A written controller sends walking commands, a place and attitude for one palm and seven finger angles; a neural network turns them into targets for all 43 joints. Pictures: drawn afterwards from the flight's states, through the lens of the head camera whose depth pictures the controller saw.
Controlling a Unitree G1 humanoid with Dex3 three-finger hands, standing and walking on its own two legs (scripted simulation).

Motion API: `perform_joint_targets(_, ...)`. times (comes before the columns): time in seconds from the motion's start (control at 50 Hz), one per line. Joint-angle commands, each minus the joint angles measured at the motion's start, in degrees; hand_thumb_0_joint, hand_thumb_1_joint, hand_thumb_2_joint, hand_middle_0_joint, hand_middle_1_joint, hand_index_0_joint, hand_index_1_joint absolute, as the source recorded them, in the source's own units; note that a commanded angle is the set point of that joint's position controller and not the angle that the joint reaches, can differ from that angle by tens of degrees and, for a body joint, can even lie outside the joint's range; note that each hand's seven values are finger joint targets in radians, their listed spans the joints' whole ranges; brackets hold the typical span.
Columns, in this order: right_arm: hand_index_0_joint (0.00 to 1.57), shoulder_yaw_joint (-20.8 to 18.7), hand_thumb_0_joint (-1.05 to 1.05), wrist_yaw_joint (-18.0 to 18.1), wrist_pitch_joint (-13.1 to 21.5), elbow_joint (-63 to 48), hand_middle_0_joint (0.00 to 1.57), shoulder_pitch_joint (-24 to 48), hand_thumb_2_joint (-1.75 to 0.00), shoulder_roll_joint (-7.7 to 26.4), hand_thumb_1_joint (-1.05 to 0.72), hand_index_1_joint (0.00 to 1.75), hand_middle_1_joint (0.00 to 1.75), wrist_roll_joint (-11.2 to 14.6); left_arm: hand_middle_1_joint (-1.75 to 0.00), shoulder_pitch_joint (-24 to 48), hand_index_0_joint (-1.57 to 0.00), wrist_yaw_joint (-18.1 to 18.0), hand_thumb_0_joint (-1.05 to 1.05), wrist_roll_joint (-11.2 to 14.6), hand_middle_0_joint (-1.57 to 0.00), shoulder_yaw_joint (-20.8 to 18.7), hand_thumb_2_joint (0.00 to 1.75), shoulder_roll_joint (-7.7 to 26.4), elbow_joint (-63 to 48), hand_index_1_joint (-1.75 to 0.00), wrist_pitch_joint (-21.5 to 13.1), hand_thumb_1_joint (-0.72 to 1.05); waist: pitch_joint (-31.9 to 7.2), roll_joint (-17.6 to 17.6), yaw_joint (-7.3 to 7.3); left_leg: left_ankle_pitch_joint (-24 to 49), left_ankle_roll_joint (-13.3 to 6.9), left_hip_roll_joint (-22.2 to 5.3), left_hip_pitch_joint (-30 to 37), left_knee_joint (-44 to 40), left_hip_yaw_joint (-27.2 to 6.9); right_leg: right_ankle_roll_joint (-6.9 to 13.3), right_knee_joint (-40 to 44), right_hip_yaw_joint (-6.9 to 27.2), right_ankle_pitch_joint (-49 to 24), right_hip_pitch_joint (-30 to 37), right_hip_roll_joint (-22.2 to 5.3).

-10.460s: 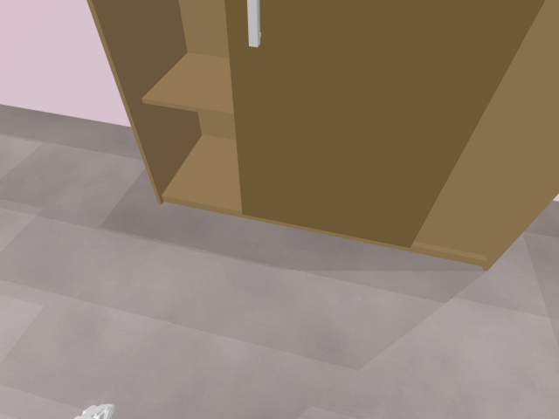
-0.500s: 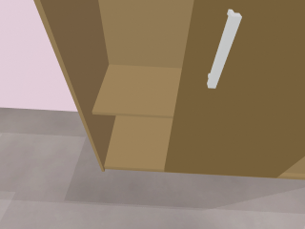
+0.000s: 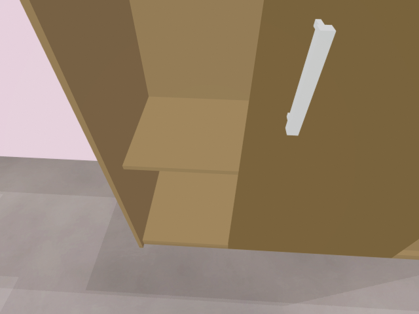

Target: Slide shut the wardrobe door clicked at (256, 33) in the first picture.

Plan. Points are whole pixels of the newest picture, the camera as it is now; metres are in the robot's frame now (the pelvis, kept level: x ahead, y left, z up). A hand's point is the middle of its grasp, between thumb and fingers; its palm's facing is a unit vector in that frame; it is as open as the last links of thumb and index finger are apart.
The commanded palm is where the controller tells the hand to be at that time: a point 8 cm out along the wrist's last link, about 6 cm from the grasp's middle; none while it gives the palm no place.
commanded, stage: come to a stop and stand still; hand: right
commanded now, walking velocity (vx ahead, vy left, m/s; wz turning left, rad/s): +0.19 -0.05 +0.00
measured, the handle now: (303, 82) +0.51 -0.16 +0.20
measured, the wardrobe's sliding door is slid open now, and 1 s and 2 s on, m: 0.42 0.42 0.42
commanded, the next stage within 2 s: look again from close up in 1.80 s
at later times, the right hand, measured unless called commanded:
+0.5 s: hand out of the picture +0.09 -0.20 -0.17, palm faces +0.10 +0.97 -0.24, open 7.3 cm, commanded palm none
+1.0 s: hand out of the picture +0.02 -0.14 -0.16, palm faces +0.08 +0.98 -0.18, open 7.4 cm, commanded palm none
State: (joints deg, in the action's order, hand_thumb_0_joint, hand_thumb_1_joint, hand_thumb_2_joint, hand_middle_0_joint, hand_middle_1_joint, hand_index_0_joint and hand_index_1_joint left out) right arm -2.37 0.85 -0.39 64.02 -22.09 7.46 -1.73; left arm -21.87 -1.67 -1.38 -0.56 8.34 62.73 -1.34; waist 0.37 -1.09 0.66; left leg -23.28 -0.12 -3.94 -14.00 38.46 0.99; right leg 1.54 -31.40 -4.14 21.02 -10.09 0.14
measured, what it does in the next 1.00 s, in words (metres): steps on the spot: left foot, then right foot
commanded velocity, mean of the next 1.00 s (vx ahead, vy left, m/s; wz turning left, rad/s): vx -0.07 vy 0.00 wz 0.00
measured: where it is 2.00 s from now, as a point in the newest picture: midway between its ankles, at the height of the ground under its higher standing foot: outside the picture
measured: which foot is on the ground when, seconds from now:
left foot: up 0.00-0.12, down 0.14-0.42, up 0.44-0.64, down 0.66-1.00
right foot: down 0.00-0.16, up 0.18-0.36, down 0.38-1.00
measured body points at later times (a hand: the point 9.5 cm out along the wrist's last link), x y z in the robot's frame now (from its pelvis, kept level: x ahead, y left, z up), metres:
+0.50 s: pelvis +0.06 -0.01 +0.00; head +0.09 -0.01 +0.45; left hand +0.13 +0.22 -0.15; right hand +0.08 -0.25 -0.16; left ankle +0.02 +0.11 -0.70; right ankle +0.06 -0.11 -0.73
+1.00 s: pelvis +0.04 +0.02 +0.01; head +0.04 +0.03 +0.46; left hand +0.05 +0.25 -0.15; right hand +0.02 -0.19 -0.15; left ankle +0.02 +0.12 -0.73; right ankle +0.06 -0.11 -0.73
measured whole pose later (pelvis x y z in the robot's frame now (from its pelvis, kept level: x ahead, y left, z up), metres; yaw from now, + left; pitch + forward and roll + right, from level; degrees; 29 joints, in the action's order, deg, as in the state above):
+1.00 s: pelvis +0.04 +0.02 +0.01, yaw -3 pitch -2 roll +0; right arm 0.2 1.8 0.2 64.3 -17.5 7.5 -0.8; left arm -15.7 -1.6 -0.9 -0.1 9.5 65.1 1.5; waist 1.2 0.1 -0.1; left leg -15.6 -1.8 0.7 -6.4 23.5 2.9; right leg -1.3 -22.6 -4.4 9.4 -11.4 -3.0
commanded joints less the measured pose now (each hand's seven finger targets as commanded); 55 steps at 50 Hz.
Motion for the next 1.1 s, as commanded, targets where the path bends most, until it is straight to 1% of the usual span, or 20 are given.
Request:
perform_joint_targets(0.0,0.2,-0.2,0.0,-0.5,2.5,-6.7,0.2,6.8,-0.9,1.7,-0.9,0.3,0.3,0.2,-0.3,-9.0,-0.2,-0.7,0.0,-0.1,-0.2,-1.3,0.9,7.4,0.9,-0.3,-1.4,0.9,8.8,9.6,-3.32,-7.1,-1.4,0.1,-19.5,10.2,2.8,12.4,15.7,19.4,-22.8,7.6,-17.2)
perform_joint_targets(0.08,0.2,-0.5,0.0,-0.7,2.8,-3.4,0.2,-2.5,-0.9,1.3,-0.9,0.3,0.3,0.3,-0.3,-2.2,-0.2,-0.8,0.0,0.5,-0.2,-0.9,0.9,6.5,-0.6,-0.3,-1.4,0.9,2.7,4.4,2.25,11.6,-1.2,1.4,4.7,-12.1,5.2,5.8,6.2,7.1,-22.1,-2.6,-9.2)
perform_joint_targets(0.1,0.2,-1.0,0.0,0.2,3.3,-2.2,0.2,-6.0,-0.9,4.6,-0.9,0.3,0.3,0.3,-0.3,-3.1,-0.2,-0.8,0.0,1.1,-0.2,-0.4,0.9,4.2,-0.7,-0.3,-1.6,0.9,-0.7,-2.9,3.04,22.0,-3.1,-4.9,15.8,-14.1,-3.9,2.7,-0.9,4.0,-17.8,-9.8,-5.6)
perform_joint_targets(0.12,0.2,-1.6,0.0,1.0,3.5,-1.6,0.2,-7.7,-0.9,8.7,-0.9,0.3,0.3,0.6,-0.3,-3.8,-0.2,-0.7,0.0,1.2,-0.2,0.1,0.9,2.5,-1.3,-0.3,-1.2,0.9,-1.6,-11.7,2.47,38.9,-6.9,-15.4,20.1,-16.7,-12.9,-0.4,-6.3,0.1,-2.0,-15.5,-1.5)
perform_joint_targets(0.14,0.2,-1.2,0.0,1.3,3.3,-1.3,0.2,-7.1,-0.9,9.4,-0.9,0.3,0.3,0.9,-0.3,-2.9,-0.2,-1.0,0.0,1.1,-0.2,-0.4,0.9,2.6,-1.1,-0.3,-0.5,0.9,-1.7,-8.2,1.96,54.1,-10.6,-19.3,17.2,-16.7,-12.6,-1.5,-12.0,1.4,10.4,-13.3,-1.6)
perform_joint_targets(0.18,0.2,-0.7,0.0,2.1,2.8,-1.9,0.2,-1.6,-0.9,7.6,-0.9,0.3,0.3,0.6,-0.3,-0.8,-0.2,-1.3,0.0,1.3,-0.2,-0.6,0.9,1.5,-0.8,-0.3,1.2,0.9,2.9,-10.5,0.73,67.0,-12.1,-18.2,11.3,-14.6,-7.9,-2.0,-15.8,3.4,11.3,-13.4,-4.2)
perform_joint_targets(0.26,0.2,-1.5,0.0,2.6,1.2,-3.8,0.2,3.3,-0.9,9.0,-0.9,0.3,0.3,0.2,-0.3,0.3,-0.2,-0.7,0.0,1.1,-0.2,-1.3,0.9,0.9,-0.8,-0.3,2.4,0.9,1.4,-7.2,-0.12,64.6,-10.0,-13.9,12.1,-11.6,-1.7,-2.8,-7.5,0.0,3.7,-10.9,-2.1)
perform_joint_targets(0.32,0.2,-2.1,0.0,2.3,0.2,-5.3,0.2,6.0,-0.9,10.0,-0.9,0.3,0.3,0.8,-0.3,-0.6,-0.2,-0.4,0.0,0.7,-0.2,-2.2,0.9,2.3,-1.1,-0.3,2.7,0.9,-0.5,-5.8,-1.58,51.8,-6.3,-10.0,7.3,-7.4,0.9,-2.8,3.8,-2.2,-15.2,-1.6,-2.1)
perform_joint_targets(0.34,0.2,-2.1,0.0,2.2,-0.2,-6.5,0.2,6.3,-0.9,9.4,-0.9,0.3,0.3,1.0,-0.3,-0.4,-0.2,-0.4,0.0,0.4,-0.2,-2.6,0.9,4.7,-2.0,-0.3,2.5,0.9,-1.5,-1.6,-1.64,42.7,-3.4,-7.2,2.5,-5.4,2.7,-1.3,4.4,0.5,-32.3,3.9,-6.0)
perform_joint_targets(0.38,0.2,-1.4,0.0,2.4,-0.8,-8.0,0.2,7.2,-0.9,6.4,-0.9,0.3,0.3,0.7,-0.3,0.7,-0.2,-0.5,0.0,0.3,-0.2,-3.2,0.9,9.3,-3.3,-0.3,2.2,0.9,-0.3,11.3,-1.89,4.9,0.4,1.0,-1.7,4.5,5.4,6.0,9.4,10.6,-55.1,3.5,-17.1)
perform_joint_targets(0.4,0.2,-1.4,0.0,2.5,-1.3,-7.9,0.2,7.4,-0.9,6.0,-0.9,0.3,0.3,0.8,-0.3,2.7,-0.2,-0.8,0.0,0.1,-0.2,-3.1,0.9,9.8,-3.8,-0.3,2.0,0.9,0.8,13.8,-1.69,-9.6,0.5,2.3,-3.8,13.6,2.0,9.6,12.1,13.6,-55.2,1.3,-19.2)
perform_joint_targets(0.42,0.2,-1.2,0.0,2.4,-1.6,-7.4,0.2,6.9,-0.9,6.4,-0.9,0.3,0.3,1.0,-0.3,5.5,-0.2,-1.2,0.0,0.1,-0.2,-2.8,0.9,9.2,-4.9,-0.3,1.7,0.9,1.8,10.8,-0.63,-11.5,0.2,1.5,-4.5,16.8,-1.6,11.4,12.1,13.1,-51.8,-0.5,-19.8)
perform_joint_targets(0.52,0.2,-0.7,0.0,1.5,-1.3,-7.5,0.2,5.1,-0.9,5.6,-0.9,0.3,0.3,0.5,-0.3,9.7,-0.2,-1.0,0.0,0.0,-0.2,-3.3,0.9,10.6,-7.0,-0.3,1.9,0.9,-2.6,6.7,-0.33,-5.9,0.5,1.5,-5.5,9.1,-1.6,10.2,9.7,9.8,-42.7,4.5,-18.0)
perform_joint_targets(0.6,0.2,-0.3,0.0,1.3,-0.8,-6.6,0.2,1.1,-0.9,6.1,-0.9,0.3,0.3,0.1,-0.3,10.2,-0.2,-0.4,0.0,0.4,-0.2,-3.4,0.9,10.5,-7.0,-0.3,2.2,0.9,-3.4,7.1,0.55,8.2,0.8,2.0,2.8,-10.3,1.3,5.6,6.9,7.0,-28.8,1.2,-13.7)
perform_joint_targets(0.64,0.2,-0.4,0.0,1.7,0.4,-6.9,0.2,2.5,-0.9,10.2,-0.9,0.3,0.3,-0.3,-0.3,9.3,-0.2,0.0,0.0,1.2,-0.2,-2.9,0.9,6.6,-7.5,-0.3,2.2,0.9,-0.8,-4.9,-1.32,24.0,-1.7,-6.1,2.9,-19.1,-9.8,-0.2,1.2,2.0,-12.9,-3.8,-5.7)
perform_joint_targets(0.66,0.2,-0.3,0.0,1.5,0.6,-7.3,0.2,4.5,-0.9,11.8,-0.9,0.3,0.3,0.1,-0.3,9.3,-0.2,0.4,0.0,1.1,-0.2,-2.4,0.9,5.1,-7.5,-0.3,2.6,0.9,0.3,-5.9,-2.04,25.2,-4.4,-10.4,0.3,-19.8,-12.1,-1.6,2.0,0.9,-4.8,-3.8,-3.1)
perform_joint_targets(0.68,0.2,-0.3,0.0,1.5,1.0,-7.1,0.2,5.5,-0.9,11.9,-0.9,0.3,0.3,0.1,-0.3,10.3,-0.2,0.4,0.0,0.7,-0.2,-2.0,0.9,4.6,-7.1,-0.3,3.0,0.9,0.1,-9.5,-1.81,26.7,-5.2,-9.5,-0.3,-20.0,-13.2,-1.9,1.4,1.5,-3.2,-3.3,-2.8)
perform_joint_targets(0.82,0.2,1.1,0.0,1.4,1.5,-3.3,0.2,3.5,-0.9,8.5,-0.9,0.3,0.3,0.9,-0.3,8.1,-0.2,0.3,0.0,0.9,-0.2,-0.9,0.9,5.8,-1.9,-0.3,1.8,0.9,2.8,-0.4,-1.04,15.2,-0.9,-2.7,-0.4,-21.5,-5.8,-1.1,9.9,4.3,-15.0,2.3,-6.7)
perform_joint_targets(0.94,0.2,1.2,0.0,1.4,1.4,-1.1,0.2,1.3,-0.9,7.0,-0.9,0.3,0.3,1.1,-0.3,5.2,-0.2,0.1,0.0,0.6,-0.2,-0.1,0.9,4.8,0.7,-0.3,1.8,0.9,6.6,0.4,-0.87,4.8,-1.5,-2.3,-1.7,-24.8,-5.8,-1.4,12.4,4.3,-10.1,0.6,-6.2)
perform_joint_targets(1.08,0.2,1.3,0.0,1.4,1.7,0.1,0.2,-0.7,-0.9,5.3,-0.9,0.3,0.3,1.2,-0.3,1.4,-0.2,-0.2,0.0,0.6,-0.2,0.2,0.9,3.6,2.2,-0.3,1.3,0.9,5.3,0.9,-0.84,7.7,-1.9,-2.0,0.1,-23.8,-5.0,-1.4,12.0,4.3,-12.0,0.0,-6.2)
